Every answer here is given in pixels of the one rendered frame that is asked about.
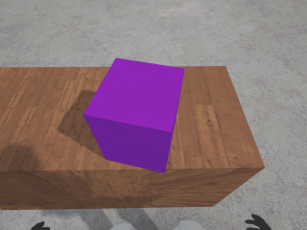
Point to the carton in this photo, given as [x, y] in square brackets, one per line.
[133, 113]

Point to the pedestal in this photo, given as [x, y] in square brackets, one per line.
[50, 159]

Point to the robot right hand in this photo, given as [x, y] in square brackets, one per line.
[257, 221]

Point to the robot right thigh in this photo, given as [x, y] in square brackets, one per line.
[188, 225]

